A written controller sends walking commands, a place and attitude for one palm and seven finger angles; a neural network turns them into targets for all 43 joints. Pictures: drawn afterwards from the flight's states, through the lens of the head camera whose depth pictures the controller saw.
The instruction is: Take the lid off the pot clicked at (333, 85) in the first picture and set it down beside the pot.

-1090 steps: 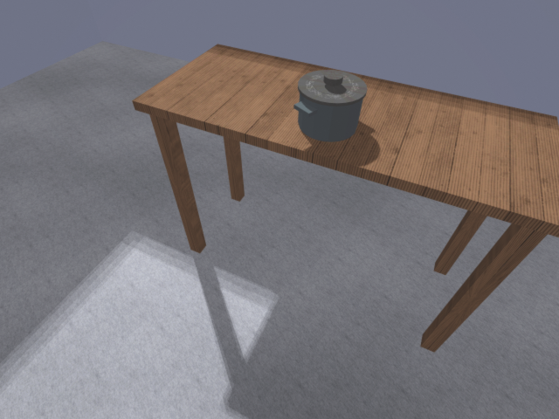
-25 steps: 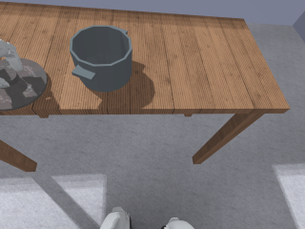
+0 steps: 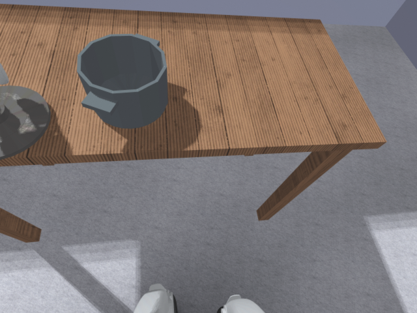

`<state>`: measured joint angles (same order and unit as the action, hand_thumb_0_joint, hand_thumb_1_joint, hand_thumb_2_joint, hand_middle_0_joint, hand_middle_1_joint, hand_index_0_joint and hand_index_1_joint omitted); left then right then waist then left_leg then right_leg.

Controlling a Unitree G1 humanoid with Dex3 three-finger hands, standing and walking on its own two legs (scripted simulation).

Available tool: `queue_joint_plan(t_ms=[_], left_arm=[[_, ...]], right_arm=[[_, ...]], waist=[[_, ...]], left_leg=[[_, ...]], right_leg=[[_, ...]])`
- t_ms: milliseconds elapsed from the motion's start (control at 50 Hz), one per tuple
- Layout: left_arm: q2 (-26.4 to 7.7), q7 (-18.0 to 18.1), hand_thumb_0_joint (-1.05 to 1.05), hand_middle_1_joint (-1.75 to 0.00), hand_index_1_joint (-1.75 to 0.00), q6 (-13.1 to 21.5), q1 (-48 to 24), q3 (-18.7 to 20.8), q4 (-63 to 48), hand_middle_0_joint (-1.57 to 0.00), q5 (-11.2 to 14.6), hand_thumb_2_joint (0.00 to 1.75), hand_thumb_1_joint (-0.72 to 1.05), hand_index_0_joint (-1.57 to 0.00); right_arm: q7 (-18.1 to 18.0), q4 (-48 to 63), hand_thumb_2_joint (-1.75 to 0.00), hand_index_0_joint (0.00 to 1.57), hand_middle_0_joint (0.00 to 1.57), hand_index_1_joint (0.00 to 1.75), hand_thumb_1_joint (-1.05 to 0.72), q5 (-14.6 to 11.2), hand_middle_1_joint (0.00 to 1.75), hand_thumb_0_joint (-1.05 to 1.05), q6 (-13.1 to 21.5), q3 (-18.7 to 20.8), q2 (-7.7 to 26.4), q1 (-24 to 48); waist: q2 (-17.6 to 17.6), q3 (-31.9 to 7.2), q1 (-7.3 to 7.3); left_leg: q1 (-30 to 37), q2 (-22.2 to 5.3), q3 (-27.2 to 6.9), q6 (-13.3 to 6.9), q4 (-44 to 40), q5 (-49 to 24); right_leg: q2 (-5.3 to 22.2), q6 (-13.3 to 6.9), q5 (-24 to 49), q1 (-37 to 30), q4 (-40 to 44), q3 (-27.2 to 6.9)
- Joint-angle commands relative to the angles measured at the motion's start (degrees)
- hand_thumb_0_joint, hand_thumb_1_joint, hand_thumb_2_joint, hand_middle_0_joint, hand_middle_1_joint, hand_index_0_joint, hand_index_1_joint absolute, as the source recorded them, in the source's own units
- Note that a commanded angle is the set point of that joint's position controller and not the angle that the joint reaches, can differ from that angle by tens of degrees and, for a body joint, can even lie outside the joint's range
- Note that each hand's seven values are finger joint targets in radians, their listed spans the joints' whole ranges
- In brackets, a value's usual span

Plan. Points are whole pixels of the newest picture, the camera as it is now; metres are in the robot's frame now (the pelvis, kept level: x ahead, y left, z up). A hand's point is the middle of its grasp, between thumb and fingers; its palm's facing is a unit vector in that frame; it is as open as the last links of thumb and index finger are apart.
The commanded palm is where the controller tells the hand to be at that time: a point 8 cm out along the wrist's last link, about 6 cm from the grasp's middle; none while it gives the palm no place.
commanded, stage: open the fingers wide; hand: left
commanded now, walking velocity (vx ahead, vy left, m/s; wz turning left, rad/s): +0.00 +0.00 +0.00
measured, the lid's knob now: out of the picture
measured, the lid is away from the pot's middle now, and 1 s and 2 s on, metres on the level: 0.24 0.24 0.24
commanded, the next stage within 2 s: raise the empty hand in 0.10 s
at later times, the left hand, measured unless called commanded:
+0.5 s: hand out of the picture +0.47 +0.37 +0.12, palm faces -0.39 -0.16 -0.91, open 11.0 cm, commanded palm +0.51 +0.36 +0.19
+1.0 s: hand out of the picture +0.48 +0.36 +0.17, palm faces -0.35 -0.15 -0.93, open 11.0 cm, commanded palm +0.51 +0.36 +0.24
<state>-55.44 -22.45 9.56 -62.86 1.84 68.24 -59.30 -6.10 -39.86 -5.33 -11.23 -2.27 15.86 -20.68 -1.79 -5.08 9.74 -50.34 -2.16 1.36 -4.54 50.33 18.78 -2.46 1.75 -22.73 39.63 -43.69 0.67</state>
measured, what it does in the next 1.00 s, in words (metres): stands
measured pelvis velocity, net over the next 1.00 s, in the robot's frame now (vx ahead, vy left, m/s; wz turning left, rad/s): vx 0.01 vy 0.01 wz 0.01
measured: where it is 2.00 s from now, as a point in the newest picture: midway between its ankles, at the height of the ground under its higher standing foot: outside the picture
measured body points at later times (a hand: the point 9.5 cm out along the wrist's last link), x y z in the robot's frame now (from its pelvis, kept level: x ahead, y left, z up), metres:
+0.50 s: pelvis +0.00 +0.01 +0.00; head +0.10 +0.05 +0.44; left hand +0.48 +0.38 +0.17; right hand +0.01 -0.28 -0.10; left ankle +0.05 +0.07 -0.69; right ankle -0.02 -0.16 -0.69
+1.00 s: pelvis +0.01 +0.01 +0.01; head +0.09 +0.03 +0.45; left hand +0.49 +0.37 +0.23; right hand +0.00 -0.27 -0.10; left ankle +0.05 +0.07 -0.69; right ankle -0.02 -0.16 -0.69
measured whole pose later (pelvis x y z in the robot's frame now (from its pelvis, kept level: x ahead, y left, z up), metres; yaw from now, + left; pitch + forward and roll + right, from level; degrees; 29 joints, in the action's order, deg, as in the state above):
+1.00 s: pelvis +0.01 +0.01 +0.01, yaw +0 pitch +16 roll -5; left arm -54.3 -26.3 4.8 -68.5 -1.4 67.4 -58.8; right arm -5.2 -39.6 -5.7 -10.9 -1.7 16.3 -21.3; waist -2.5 -5.9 8.6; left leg -43.7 -1.2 2.2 -5.0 45.3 17.6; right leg -1.6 1.7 -21.1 33.1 -38.2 -0.3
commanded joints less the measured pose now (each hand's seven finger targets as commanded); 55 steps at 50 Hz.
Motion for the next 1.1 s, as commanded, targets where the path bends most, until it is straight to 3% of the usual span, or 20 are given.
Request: queue_joint_plan(t_ms=[0, 60, 100, 160, 180, 320, 380, 460, 540, 600, 620, 680, 700, 760, 800, 880, 920, 980, 1000, 1080], left_arm=[[-19.0, 2.06, 0.0, -0.86, -0.86, 0.03, -24.46, 4.06, -12.35, -0.35, -0.25, 0.64, -0.01, -0.35], [-20.91, 1.61, 0.0, -0.86, -0.86, 0.22, -23.57, 6.52, -13.28, -0.35, 0.56, 0.65, -0.01, -0.35], [-18.87, 1.5, 0.0, -0.86, -0.86, 0.3, -24.96, 5.0, -13.86, -0.35, 0.87, 0.65, -0.01, -0.35], [-17.49, 1.29, 0.0, -0.86, -0.86, -0.1, -22.7, 4.0, -10.49, -0.35, 1.02, 0.65, -0.01, -0.35], [-18.96, 1.39, 0.0, -0.86, -0.86, 0.62, -22.35, 5.29, -12.74, -0.35, 1.41, 0.65, -0.01, -0.35], [-15.8, 1.31, 0.0, -0.86, -0.86, -0.48, -28.72, 1.57, -15.32, -0.35, 1.17, 0.65, -0.01, -0.35], [-17.35, 0.66, 0.0, -0.86, -0.86, -0.21, -27.92, 2.93, -15.51, -0.35, 2.2, 0.65, -0.01, -0.35], [-14.99, 0.28, 0.0, -0.86, -0.86, -1.73, -27.62, 0.39, -10.97, -0.35, 1.48, 0.65, -0.01, -0.35], [-12.73, -0.12, 0.0, -0.86, -0.86, -2.71, -29.43, -1.41, -11.79, -0.35, 1.29, 0.65, -0.01, -0.35], [-16.36, -0.25, 0.0, -0.86, -0.86, -2.75, -31.52, 0.91, -13.16, -0.35, 1.1, 0.65, -0.01, -0.35], [-13.24, -0.55, 0.0, -0.86, -0.86, -3.09, -31.61, -1.21, -11.98, -0.35, 1.17, 0.65, -0.01, -0.35], [-11.76, -1.02, 0.0, -0.86, -0.86, -3.05, -32.68, -2.19, -14.39, -0.35, 1.91, 0.65, -0.01, -0.35], [-14.25, -0.81, 0.0, -0.86, -0.86, -3.33, -34.2, -0.45, -14.83, -0.35, 1.28, 0.65, -0.01, -0.35], [-13.76, -1.14, 0.0, -0.86, -0.86, -3.88, -32.4, -0.82, -11.35, -0.35, 1.31, 0.65, -0.01, -0.35], [-16.46, -0.94, 0.0, -0.86, -0.86, -3.78, -33.2, 1.14, -13.69, -0.35, 0.53, 0.65, -0.01, -0.35], [-13.65, -1.79, 0.0, -0.86, -0.86, -4.08, -30.59, -0.69, -12.73, -0.35, 1.29, 0.65, -0.01, -0.35], [-15.29, -1.88, 0.0, -0.86, -0.86, -5.07, -30.09, 0.03, -9.4, -0.35, 0.65, 0.65, -0.01, -0.35], [-14.16, -2.35, 0.0, -0.86, -0.86, -4.92, -33.34, -0.99, -15.54, -0.35, 1.3, 0.65, -0.01, -0.35], [-16.85, -2.13, 0.0, -0.86, -0.86, -5.28, -33.55, 1.08, -14.57, -0.35, 0.62, 0.65, -0.01, -0.35], [-13.28, -3.16, 0.0, -0.86, -0.86, -5.72, -32.54, -2.01, -13.08, -0.35, 1.88, 0.65, -0.01, -0.35]], right_arm=[[-0.89, 2.15, -0.9, 0.2, 0.2, 0.3, -0.9, 0.4, 0.3, 0.0, 0.31, 4.04, 12.43, -7.76], [-0.83, 2.7, -0.9, 0.2, 0.2, 0.3, -0.9, 0.35, 0.3, 0.0, 0.08, 4.44, 12.54, -8.05], [-0.85, 2.25, -0.9, 0.2, 0.2, 0.3, -0.9, 0.5, 0.3, 0.0, -0.04, 4.54, 12.49, -8.08], [-0.8, 2.29, -0.9, 0.2, 0.2, 0.3, -0.9, 0.16, 0.3, 0.0, 0.16, 4.26, 12.5, -7.83], [-1.04, 2.69, -0.9, 0.2, 0.2, 0.3, -0.9, 0.1, 0.3, 0.0, 0.26, 3.86, 12.38, -7.35], [-1.1, 1.71, -0.9, 0.2, 0.2, 0.3, -0.9, 0.33, 0.3, 0.0, 0.86, 4.45, 12.48, -7.32], [-1.43, 1.88, -0.9, 0.2, 0.2, 0.3, -0.9, 0.07, 0.3, 0.0, 1.32, 3.88, 12.3, -6.89], [-1.07, 1.85, -0.9, 0.2, 0.2, 0.3, -0.9, -0.16, 0.3, 0.0, 1.33, 3.86, 12.52, -6.78], [-0.68, 2.09, -0.9, 0.2, 0.2, 0.3, -0.9, 0.0, 0.3, 0.0, 1.46, 4.13, 12.42, -7.09], [-0.89, 2.04, -0.9, 0.2, 0.2, 0.3, -0.9, 0.17, 0.3, 0.0, 1.33, 4.12, 12.73, -7.18], [-0.81, 2.15, -0.9, 0.2, 0.2, 0.3, -0.9, -0.01, 0.3, 0.0, 1.44, 4.22, 12.41, -7.21], [-0.74, 2.06, -0.9, 0.2, 0.2, 0.3, -0.9, -0.06, 0.3, 0.0, 1.83, 4.14, 12.35, -6.94], [-0.58, 1.89, -0.9, 0.2, 0.2, 0.3, -0.9, 0.29, 0.3, 0.0, 1.73, 4.47, 12.63, -7.46], [-0.61, 1.9, -0.9, 0.2, 0.2, 0.3, -0.9, -0.04, 0.3, 0.0, 1.7, 4.37, 12.61, -7.64], [-0.54, 2.41, -0.9, 0.2, 0.2, 0.3, -0.9, 0.06, 0.3, 0.0, 1.54, 4.42, 12.46, -7.57], [-0.22, 3.04, -0.9, 0.2, 0.2, 0.3, -0.9, -0.33, 0.3, 0.0, 1.54, 4.05, 12.01, -6.83], [-0.16, 3.01, -0.9, 0.2, 0.2, 0.3, -0.9, -0.39, 0.3, 0.0, 1.26, 4.19, 12.36, -7.07], [0.01, 3.58, -0.9, 0.2, 0.2, 0.3, -0.9, -0.44, 0.3, 0.0, 1.28, 4.33, 12.09, -6.26], [0.12, 3.36, -0.9, 0.2, 0.2, 0.3, -0.9, -0.2, 0.3, 0.0, 1.08, 4.6, 12.31, -6.77], [0.02, 3.32, -0.9, 0.2, 0.2, 0.3, -0.9, -0.8, 0.3, 0.0, 1.38, 4.11, 12.15, -5.89]], waist=[[-13.89, -26.15, -1.46], [-11.92, -28.29, -1.36], [-13.4, -28.94, -0.9], [-9.98, -23.14, -0.31], [-10.28, -24.4, -1.45], [-16.17, -26.89, -0.38], [-13.61, -27.55, -1.06], [-11.87, -22.24, -0.54], [-11.66, -23.35, -0.65], [-12.04, -26.3, -1.2], [-12.09, -25.15, -0.69], [-12.54, -24.94, -1.3], [-13.16, -26.43, -1.27], [-8.61, -23.75, -0.85], [-11.86, -27.26, -1.98], [-9.48, -24.35, -2.55], [-7.62, -22.47, -1.79], [-11.25, -25.05, -2.55], [-10.93, -25.84, -2.29], [-9.86, -21.51, -1.98]], left_leg=[[38.6, 0.73, -4.91, 1.65, -4.16, -22.91], [39.15, 0.9, -5.01, 1.31, -3.6, -24.28], [41.5, 0.5, -5.47, 1.62, -3.57, -26.79], [37.58, 0.76, -5.27, 1.14, -4.32, -20.33], [38.03, 0.76, -5.14, 1.16, -4.41, -22.66], [44.03, -0.11, -7.2, 1.89, -5.64, -20.53], [42.56, 0.34, -6.47, 1.48, -5.6, -21.33], [39.51, 0.46, -6.48, 1.62, -6.76, -16.97], [41.12, 0.41, -6.71, 1.67, -7.18, -18.05], [41.93, 0.31, -6.66, 1.79, -7.29, -19.54], [42.31, 0.4, -7.03, 1.81, -7.63, -19.24], [44.2, -0.01, -7.31, 1.93, -8.44, -20.35], [45.18, -0.06, -7.61, 2.05, -8.36, -20.69], [41.49, 0.61, -6.66, 1.44, -8.76, -17.94], [44.18, 0.66, -6.47, 1.87, -8.37, -23.08], [42.54, 1.06, -5.19, 1.62, -8.76, -24.84], [40.18, 1.34, -4.72, 1.25, -8.94, -21.76], [43.9, 1.05, -4.79, 1.4, -9.45, -25.93], [44.66, 0.9, -5.29, 1.43, -9.32, -25.55], [42.88, 1.06, -4.59, 1.05, -10.7, -22.62]], right_leg=[[-3.73, -3.66, 9.65, 8.45, 5.13, 3.04], [-3.8, -3.4, 11.31, 6.91, 5.56, 2.88], [-3.87, -3.25, 10.92, 8.7, 5.45, 3.03], [-3.85, -3.37, 8.56, 9.49, 6.31, 3.31], [-3.79, -3.49, 9.19, 8.08, 5.61, 3.47], [-3.54, -3.66, 6.97, 11.64, 6.89, 3.23], [-3.63, -3.5, 7.84, 8.64, 6.78, 3.36], [-3.59, -3.7, 6.87, 9.48, 7.58, 3.44], [-3.6, -3.72, 7.14, 9.06, 7.88, 3.46], [-3.47, -3.57, 7.9, 7.0, 7.69, 3.14], [-3.45, -3.66, 7.69, 8.06, 8.06, 3.34], [-3.43, -3.72, 7.2, 8.24, 8.19, 3.6], [-3.51, -3.6, 7.51, 7.93, 8.53, 3.21], [-3.44, -3.54, 8.24, 5.75, 9.3, 3.25], [-3.45, -3.61, 9.6, 4.56, 9.03, 2.87], [-3.57, -3.76, 11.05, 2.47, 9.34, 3.48], [-3.48, -3.57, 11.4, 1.79, 10.09, 3.08], [-3.31, -3.77, 12.01, 1.09, 10.13, 3.33], [-3.4, -3.53, 11.68, 1.13, 10.71, 2.9], [-3.17, -3.63, 10.69, 0.75, 11.86, 3.29]])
